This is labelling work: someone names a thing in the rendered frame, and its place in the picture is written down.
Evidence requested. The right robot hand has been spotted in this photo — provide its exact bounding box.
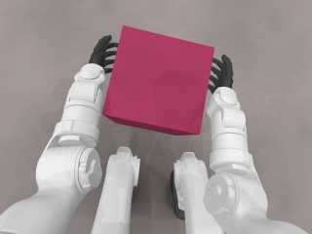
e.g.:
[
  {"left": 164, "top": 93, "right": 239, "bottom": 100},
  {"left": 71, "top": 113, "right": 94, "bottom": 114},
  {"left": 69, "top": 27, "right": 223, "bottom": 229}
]
[{"left": 208, "top": 54, "right": 234, "bottom": 94}]

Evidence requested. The left robot hand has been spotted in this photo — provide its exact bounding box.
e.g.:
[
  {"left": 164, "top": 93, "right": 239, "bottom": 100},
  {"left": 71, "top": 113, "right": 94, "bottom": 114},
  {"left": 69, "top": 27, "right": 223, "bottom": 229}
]
[{"left": 89, "top": 35, "right": 119, "bottom": 74}]

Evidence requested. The right robot shin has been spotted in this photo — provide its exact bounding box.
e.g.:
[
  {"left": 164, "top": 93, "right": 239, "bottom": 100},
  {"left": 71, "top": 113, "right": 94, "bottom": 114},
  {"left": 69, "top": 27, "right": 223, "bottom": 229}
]
[{"left": 176, "top": 152, "right": 208, "bottom": 210}]

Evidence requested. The left robot upper arm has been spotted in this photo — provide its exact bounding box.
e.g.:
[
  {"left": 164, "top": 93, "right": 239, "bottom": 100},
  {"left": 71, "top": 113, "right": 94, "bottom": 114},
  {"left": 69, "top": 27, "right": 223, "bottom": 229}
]
[{"left": 0, "top": 145, "right": 102, "bottom": 234}]

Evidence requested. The left robot forearm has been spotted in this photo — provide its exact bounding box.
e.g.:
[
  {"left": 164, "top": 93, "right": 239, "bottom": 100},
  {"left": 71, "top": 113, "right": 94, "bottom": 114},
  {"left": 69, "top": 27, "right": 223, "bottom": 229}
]
[{"left": 35, "top": 63, "right": 105, "bottom": 185}]

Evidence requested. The robot shin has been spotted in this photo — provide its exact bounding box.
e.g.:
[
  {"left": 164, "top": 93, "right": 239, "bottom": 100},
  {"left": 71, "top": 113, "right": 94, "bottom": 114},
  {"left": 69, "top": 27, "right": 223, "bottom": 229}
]
[
  {"left": 106, "top": 146, "right": 134, "bottom": 171},
  {"left": 176, "top": 152, "right": 208, "bottom": 210}
]

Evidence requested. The right robot upper arm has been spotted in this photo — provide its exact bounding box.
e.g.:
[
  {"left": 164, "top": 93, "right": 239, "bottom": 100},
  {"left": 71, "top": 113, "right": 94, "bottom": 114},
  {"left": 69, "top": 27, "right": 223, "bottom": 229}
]
[{"left": 203, "top": 172, "right": 309, "bottom": 234}]

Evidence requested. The right robot forearm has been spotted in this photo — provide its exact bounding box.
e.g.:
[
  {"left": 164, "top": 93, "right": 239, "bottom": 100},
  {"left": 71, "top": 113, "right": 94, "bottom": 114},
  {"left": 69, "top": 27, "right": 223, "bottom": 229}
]
[{"left": 207, "top": 87, "right": 262, "bottom": 187}]

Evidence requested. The left robot shin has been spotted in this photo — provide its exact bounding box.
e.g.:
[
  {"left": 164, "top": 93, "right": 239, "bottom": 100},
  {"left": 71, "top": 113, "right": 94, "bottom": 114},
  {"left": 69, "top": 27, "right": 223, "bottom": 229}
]
[{"left": 106, "top": 146, "right": 134, "bottom": 171}]

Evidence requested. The carton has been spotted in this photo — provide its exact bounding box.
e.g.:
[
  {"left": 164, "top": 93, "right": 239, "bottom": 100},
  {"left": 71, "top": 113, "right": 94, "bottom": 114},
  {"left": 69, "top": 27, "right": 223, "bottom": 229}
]
[{"left": 102, "top": 25, "right": 215, "bottom": 136}]

